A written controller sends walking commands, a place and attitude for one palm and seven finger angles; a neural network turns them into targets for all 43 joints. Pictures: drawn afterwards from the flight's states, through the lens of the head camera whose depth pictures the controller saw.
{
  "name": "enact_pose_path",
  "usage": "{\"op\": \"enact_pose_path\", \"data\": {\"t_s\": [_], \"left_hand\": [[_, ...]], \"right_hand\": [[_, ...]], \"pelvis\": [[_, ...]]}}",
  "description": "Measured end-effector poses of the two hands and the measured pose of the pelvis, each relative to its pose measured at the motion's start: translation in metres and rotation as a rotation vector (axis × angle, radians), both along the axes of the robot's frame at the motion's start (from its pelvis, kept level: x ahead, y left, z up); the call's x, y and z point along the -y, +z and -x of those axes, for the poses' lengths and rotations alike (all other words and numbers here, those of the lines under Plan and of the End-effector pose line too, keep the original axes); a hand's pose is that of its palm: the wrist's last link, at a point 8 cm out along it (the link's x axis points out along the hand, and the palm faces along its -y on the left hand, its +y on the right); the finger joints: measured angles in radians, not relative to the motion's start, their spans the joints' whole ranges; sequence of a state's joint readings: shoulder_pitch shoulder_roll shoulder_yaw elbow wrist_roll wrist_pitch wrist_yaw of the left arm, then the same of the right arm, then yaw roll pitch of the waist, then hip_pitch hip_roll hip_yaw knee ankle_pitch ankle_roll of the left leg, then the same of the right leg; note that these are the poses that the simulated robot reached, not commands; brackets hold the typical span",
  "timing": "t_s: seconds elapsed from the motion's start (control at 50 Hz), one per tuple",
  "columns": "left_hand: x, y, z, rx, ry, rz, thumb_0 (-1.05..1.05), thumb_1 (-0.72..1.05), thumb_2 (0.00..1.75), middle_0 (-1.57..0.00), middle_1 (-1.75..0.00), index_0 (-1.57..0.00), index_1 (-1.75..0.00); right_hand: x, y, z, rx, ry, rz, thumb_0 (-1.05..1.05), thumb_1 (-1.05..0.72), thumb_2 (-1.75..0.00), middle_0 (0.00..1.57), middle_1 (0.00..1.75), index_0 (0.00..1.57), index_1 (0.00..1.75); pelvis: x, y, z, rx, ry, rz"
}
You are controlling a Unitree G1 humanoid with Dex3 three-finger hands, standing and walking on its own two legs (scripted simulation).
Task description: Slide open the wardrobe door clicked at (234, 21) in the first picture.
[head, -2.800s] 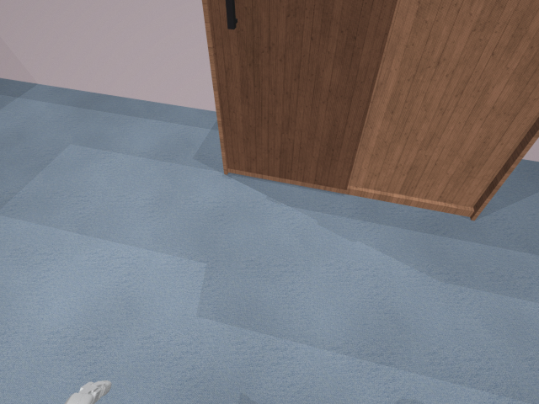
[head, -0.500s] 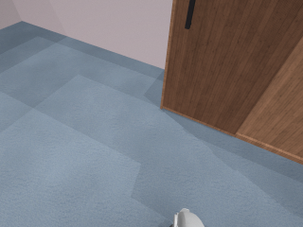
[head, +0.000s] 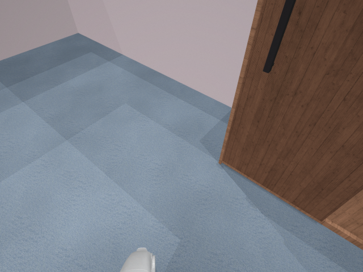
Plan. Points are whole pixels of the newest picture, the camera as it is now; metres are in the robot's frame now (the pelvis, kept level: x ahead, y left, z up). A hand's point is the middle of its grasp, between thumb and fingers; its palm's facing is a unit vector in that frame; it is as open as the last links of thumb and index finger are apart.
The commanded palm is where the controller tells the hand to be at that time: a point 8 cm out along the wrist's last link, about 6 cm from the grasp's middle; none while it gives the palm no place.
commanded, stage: walk to a spot facing it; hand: left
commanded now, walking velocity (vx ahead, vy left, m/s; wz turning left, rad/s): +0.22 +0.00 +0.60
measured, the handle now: (283, 28) +0.85 -0.29 +0.17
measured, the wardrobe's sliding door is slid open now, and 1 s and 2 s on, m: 0.00 0.00 0.00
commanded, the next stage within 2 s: turn to face it in 0.02 s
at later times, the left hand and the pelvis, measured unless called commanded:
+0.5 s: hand (101, 261) +0.18 +0.23 -0.18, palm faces +0.06 -0.98 -0.19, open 7.4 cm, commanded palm none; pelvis +0.15 +0.04 -0.01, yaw -4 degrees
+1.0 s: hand (123, 217) +0.30 +0.19 -0.17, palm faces -0.27 -0.93 -0.24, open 7.4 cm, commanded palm none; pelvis +0.17 +0.02 +0.00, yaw -21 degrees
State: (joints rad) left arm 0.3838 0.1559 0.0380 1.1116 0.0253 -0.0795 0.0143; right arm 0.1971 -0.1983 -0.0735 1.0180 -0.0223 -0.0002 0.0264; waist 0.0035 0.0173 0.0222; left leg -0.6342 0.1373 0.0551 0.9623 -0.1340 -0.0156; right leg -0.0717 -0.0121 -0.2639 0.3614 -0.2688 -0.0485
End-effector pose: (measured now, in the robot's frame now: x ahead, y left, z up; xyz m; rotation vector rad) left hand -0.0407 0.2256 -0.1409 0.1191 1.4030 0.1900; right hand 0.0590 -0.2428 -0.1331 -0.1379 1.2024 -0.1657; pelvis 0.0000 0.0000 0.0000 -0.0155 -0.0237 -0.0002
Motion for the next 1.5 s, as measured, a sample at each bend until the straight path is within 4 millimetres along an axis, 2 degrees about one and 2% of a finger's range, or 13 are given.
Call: {"op": "enact_pose_path", "data": {"t_s": [0.1, 0.2, 0.24, 0.3, 0.36, 0.48, 0.66, 0.78, 0.94, 1.08, 1.26, 1.36, 1.5], "left_hand": [[0.004, -0.006, 0.003, -0.079, 0.106, 0.035, 0.01, 0.91, 0.9, -0.2, -0.3, -0.2, -0.3], [-0.009, -0.022, -0.01, -0.153, 0.181, 0.06, 0.01, 0.91, 0.9, -0.2, -0.3, -0.2, -0.3], [-0.019, -0.026, -0.026, -0.165, 0.177, 0.056, 0.01, 0.91, 0.9, -0.2, -0.3, -0.2, -0.3], [-0.033, -0.024, -0.065, -0.128, 0.141, 0.036, 0.01, 0.91, 0.9, -0.2, -0.3, -0.2, -0.3], [-0.044, -0.019, -0.112, -0.061, 0.092, 0.023, 0.01, 0.91, 0.9, -0.2, -0.3, -0.2, -0.3], [-0.05, -0.008, -0.2, 0.075, -0.001, 0.0, 0.01, 0.91, 0.9, -0.2, -0.3, -0.2, -0.3], [-0.027, 0.001, -0.29, 0.192, -0.187, -0.08, 0.0, 0.91, 0.9, -0.2, -0.3, -0.2, -0.3], [-0.012, 0.013, -0.306, 0.171, -0.249, -0.084, 0.01, 0.91, 0.9, -0.2, -0.3, -0.2, -0.3], [-0.009, 0.012, -0.333, 0.156, -0.347, -0.044, 0.01, 0.91, 0.9, -0.2, -0.3, -0.2, -0.3], [-0.029, -0.005, -0.364, 0.165, -0.421, -0.008, 0.01, 0.9, 0.9, -0.2, -0.3, -0.2, -0.3], [-0.034, 0.003, -0.404, 0.184, -0.534, 0.011, 0.01, 0.91, 0.9, -0.2, -0.3, -0.2, -0.3], [-0.018, 0.006, -0.412, 0.167, -0.601, 0.003, 0.01, 0.91, 0.9, -0.2, -0.3, -0.2, -0.3], [0.033, 0.007, -0.414, 0.21, -0.713, -0.002, 0.01, 0.91, 0.9, -0.2, -0.3, -0.2, -0.3]], "right_hand": [[-0.028, 0.001, -0.094, 0.035, 0.144, -0.009, 0.0, -0.91, -0.9, 0.2, 0.3, 0.2, 0.3], [-0.068, -0.009, -0.181, 0.122, 0.243, 0.004, 0.0, -0.91, -0.9, 0.2, 0.3, 0.2, 0.3], [-0.08, -0.01, -0.198, 0.15, 0.235, 0.004, 0.0, -0.91, -0.9, 0.2, 0.3, 0.2, 0.3], [-0.091, -0.004, -0.203, 0.158, 0.202, -0.008, 0.0, -0.91, -0.89, 0.2, 0.3, 0.2, 0.3], [-0.093, 0.002, -0.197, 0.156, 0.13, -0.02, -0.01, -0.91, -0.89, 0.2, 0.3, 0.2, 0.3], [-0.064, 0.003, -0.188, 0.133, 0.026, 0.005, -0.04, -0.93, -0.89, 0.21, 0.3, 0.21, 0.3], [-0.006, -0.039, -0.138, 0.002, -0.155, -0.015, -0.01, -0.91, -0.89, 0.2, 0.3, 0.2, 0.3], [0.012, -0.027, -0.11, -0.073, -0.223, 0.003, 0.0, -0.91, -0.9, 0.2, 0.3, 0.2, 0.3], [0.012, -0.006, -0.098, -0.048, -0.306, 0.045, 0.0, -0.91, -0.9, 0.2, 0.3, 0.2, 0.3], [-0.013, 0.004, -0.099, 0.031, -0.37, 0.098, 0.0, -0.9, -0.9, 0.2, 0.3, 0.2, 0.3], [-0.06, 0.014, -0.058, -0.018, -0.468, 0.082, 0.0, -0.9, -0.89, 0.2, 0.3, 0.2, 0.3], [-0.075, 0.005, -0.031, -0.057, -0.536, 0.036, 0.0, -0.9, -0.89, 0.2, 0.3, 0.21, 0.3], [-0.082, -0.026, 0.028, -0.137, -0.653, -0.051, 0.0, -0.9, -0.89, 0.21, 0.3, 0.21, 0.3]], "pelvis": [[-0.013, -0.005, -0.042, -0.008, 0.06, 0.009], [-0.039, -0.024, -0.09, -0.014, 0.092, 0.014], [-0.046, -0.026, -0.101, -0.001, 0.086, -0.003], [-0.05, -0.018, -0.116, 0.017, 0.048, -0.016], [-0.051, -0.011, -0.128, 0.024, 0.02, -0.015], [-0.046, -0.006, -0.144, 0.02, -0.049, -0.02], [-0.014, -0.026, -0.162, 0.008, -0.171, -0.037], [-0.006, -0.012, -0.163, -0.013, -0.225, -0.042], [-0.013, -0.003, -0.168, -0.034, -0.32, -0.046], [-0.041, -0.011, -0.172, -0.039, -0.405, -0.02], [-0.059, 0.0, -0.176, -0.026, -0.507, -0.005], [-0.057, 0.0, -0.174, -0.027, -0.549, -0.008], [-0.039, -0.013, -0.16, -0.019, -0.609, -0.025]]}}
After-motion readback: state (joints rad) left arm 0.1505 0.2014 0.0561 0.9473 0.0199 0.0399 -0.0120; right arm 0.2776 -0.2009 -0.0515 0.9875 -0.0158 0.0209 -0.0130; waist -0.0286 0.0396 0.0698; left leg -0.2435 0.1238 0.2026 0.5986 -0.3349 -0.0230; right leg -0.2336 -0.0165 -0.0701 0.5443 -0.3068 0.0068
